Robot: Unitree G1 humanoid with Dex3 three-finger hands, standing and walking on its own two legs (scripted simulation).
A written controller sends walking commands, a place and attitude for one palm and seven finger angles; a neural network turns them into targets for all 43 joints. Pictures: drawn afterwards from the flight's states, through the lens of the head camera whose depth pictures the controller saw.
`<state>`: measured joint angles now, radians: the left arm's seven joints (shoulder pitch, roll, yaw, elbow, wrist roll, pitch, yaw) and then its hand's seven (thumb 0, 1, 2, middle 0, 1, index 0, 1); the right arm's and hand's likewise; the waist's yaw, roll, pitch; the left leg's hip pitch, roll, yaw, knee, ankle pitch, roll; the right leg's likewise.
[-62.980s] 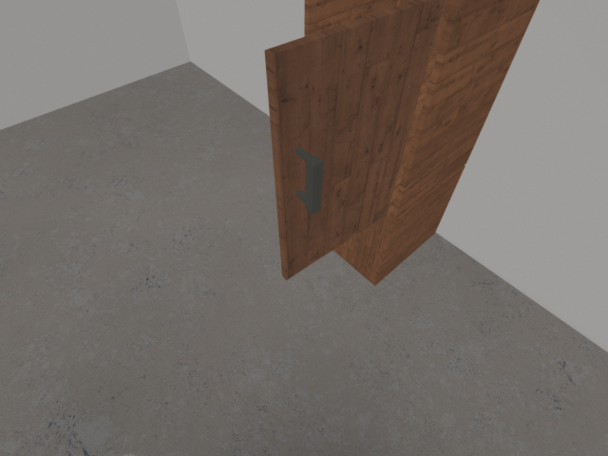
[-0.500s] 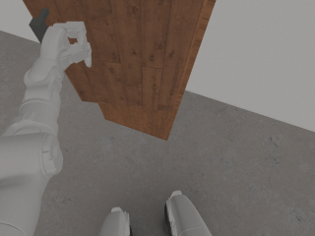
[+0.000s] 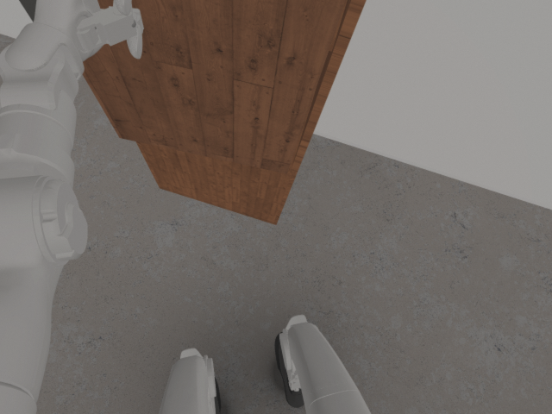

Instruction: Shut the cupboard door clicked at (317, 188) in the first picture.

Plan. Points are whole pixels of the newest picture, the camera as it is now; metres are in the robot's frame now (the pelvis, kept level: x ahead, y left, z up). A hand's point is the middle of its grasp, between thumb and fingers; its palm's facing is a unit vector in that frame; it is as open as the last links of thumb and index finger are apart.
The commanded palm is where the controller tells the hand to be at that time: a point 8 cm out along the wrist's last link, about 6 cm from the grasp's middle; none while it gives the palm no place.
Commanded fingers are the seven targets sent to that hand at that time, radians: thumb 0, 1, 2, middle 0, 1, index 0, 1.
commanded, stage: push the door shut along its arc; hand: left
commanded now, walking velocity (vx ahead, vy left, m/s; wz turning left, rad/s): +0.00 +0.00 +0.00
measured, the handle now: (51, 2) +0.64 +0.17 +0.11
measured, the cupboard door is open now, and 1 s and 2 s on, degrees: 6 0 0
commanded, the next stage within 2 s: pull the fist back off the door in 0.12 s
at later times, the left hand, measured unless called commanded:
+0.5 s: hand (159, 13) +0.61 +0.05 +0.11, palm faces +0.10 -0.99 -0.04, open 2.8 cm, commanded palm +0.58 +0.08 +0.11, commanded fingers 0.00 0.90 0.90 -1.30 -1.50 -1.30 -1.50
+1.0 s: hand (154, 68) +0.53 +0.06 +0.10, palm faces +0.05 -1.00 +0.02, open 3.1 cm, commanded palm +0.50 +0.10 +0.11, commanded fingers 0.00 0.90 0.90 -1.30 -1.50 -1.30 -1.50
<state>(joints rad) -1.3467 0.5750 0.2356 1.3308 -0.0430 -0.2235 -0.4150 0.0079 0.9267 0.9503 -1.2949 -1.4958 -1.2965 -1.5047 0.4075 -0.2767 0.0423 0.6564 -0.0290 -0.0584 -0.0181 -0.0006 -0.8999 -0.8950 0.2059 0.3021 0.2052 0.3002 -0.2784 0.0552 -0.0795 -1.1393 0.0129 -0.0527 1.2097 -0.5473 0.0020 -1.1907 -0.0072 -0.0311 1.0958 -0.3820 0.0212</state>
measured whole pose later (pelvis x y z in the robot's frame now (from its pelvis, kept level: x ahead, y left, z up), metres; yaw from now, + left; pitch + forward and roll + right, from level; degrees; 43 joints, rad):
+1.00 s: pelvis +0.03 +0.00 +0.03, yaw +0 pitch +22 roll -2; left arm -0.91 0.16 0.22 1.09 -0.02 -0.45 0.16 0.02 0.90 0.90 -1.30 -1.50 -1.30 -1.50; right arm 0.43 -0.27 -0.04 0.64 -0.07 0.01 0.07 0.00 -0.90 -0.90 0.20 0.30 0.20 0.30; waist -0.17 0.04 -0.12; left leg -0.90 0.01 -0.03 1.03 -0.52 0.00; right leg -0.97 -0.01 -0.01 0.96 -0.38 0.02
